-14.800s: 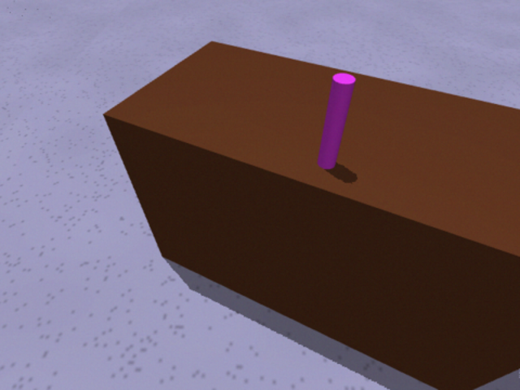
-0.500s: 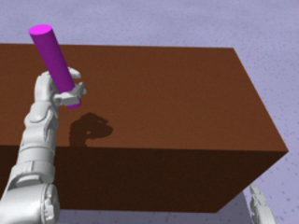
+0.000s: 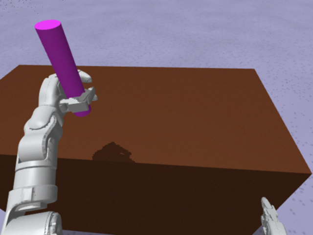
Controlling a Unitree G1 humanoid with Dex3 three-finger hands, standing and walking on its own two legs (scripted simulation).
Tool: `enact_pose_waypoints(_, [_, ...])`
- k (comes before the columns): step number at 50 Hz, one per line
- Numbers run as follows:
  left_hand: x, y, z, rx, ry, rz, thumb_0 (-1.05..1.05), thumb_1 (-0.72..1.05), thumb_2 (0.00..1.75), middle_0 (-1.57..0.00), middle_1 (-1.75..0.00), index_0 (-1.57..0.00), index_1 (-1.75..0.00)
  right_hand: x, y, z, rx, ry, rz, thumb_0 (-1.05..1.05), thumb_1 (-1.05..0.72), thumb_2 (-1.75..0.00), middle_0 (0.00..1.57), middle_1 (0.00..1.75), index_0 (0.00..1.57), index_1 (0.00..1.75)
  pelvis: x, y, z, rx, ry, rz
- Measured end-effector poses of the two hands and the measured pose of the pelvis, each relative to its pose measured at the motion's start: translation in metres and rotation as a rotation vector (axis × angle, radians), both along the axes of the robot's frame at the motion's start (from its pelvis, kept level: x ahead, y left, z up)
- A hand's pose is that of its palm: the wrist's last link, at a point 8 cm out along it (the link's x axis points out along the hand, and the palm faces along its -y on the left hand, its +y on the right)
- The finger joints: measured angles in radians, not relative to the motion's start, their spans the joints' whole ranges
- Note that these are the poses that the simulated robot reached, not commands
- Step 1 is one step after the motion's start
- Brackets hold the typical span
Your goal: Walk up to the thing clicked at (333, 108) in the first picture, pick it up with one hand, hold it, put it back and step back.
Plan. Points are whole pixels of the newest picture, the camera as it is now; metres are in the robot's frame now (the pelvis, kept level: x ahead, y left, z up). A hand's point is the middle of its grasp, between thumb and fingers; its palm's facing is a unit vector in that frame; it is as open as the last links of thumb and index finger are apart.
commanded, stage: lift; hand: left
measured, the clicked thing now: (68, 75) +0.38 +0.20 +0.27
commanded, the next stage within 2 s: hold in 0.76 s
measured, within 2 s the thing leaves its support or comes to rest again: neither
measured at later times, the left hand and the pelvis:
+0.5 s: hand (74, 87) +0.35 +0.18 +0.26, palm faces +0.09 -1.00 -0.01, open 5.4 cm; pelvis -0.01 +0.00 +0.01, yaw +1 degrees
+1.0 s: hand (67, 80) +0.33 +0.18 +0.29, palm faces +0.09 -1.00 -0.01, open 5.4 cm; pelvis -0.01 +0.00 +0.01, yaw +1 degrees
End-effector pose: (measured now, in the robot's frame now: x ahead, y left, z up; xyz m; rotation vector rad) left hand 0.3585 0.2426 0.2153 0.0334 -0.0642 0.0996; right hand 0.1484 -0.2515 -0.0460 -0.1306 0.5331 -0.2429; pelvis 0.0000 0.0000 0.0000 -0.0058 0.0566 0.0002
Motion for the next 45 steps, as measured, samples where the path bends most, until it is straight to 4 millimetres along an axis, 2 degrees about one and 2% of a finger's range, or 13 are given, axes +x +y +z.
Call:
enact_pose_waypoints(18, [-0.030,-0.008,0.037,-0.012,0.015,-0.002,0.00,0.15,1.15,-1.00,-1.12,-1.01,-1.13,-0.003,-0.009,-0.001,0.006,-0.023,0.006,-0.01,0.56,-0.04,0.05,0.05,0.06,0.05,-0.008,-0.003,0.004,0.006,-0.042,0.010])
enact_pose_waypoints(45, [-0.053,-0.013,0.067,-0.019,-0.008,-0.006,0.00,0.15,1.15,-1.00,-1.11,-1.01,-1.13,-0.001,-0.001,-0.006,0.042,-0.053,0.023,-0.01,0.55,-0.05,0.05,0.05,0.06,0.05,-0.012,-0.002,0.005,0.007,-0.058,0.014])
